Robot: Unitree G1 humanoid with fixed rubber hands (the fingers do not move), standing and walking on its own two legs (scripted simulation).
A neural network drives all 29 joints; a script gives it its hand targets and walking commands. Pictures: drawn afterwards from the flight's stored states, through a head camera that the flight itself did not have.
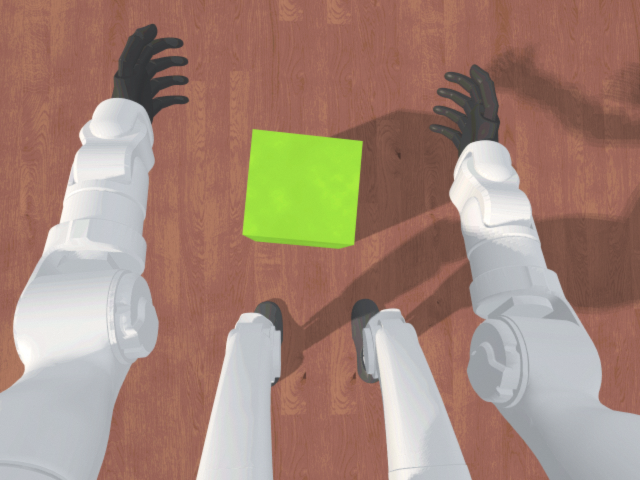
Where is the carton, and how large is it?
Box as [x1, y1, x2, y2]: [242, 129, 362, 248]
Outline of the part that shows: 253,129 242,234 257,241 335,248 353,244 362,141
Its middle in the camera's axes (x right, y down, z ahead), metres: -0.04 -0.10 +0.85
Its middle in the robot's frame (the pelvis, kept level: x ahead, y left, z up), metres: +0.48 +0.02 -0.51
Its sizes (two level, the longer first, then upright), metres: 0.210 0.200 0.250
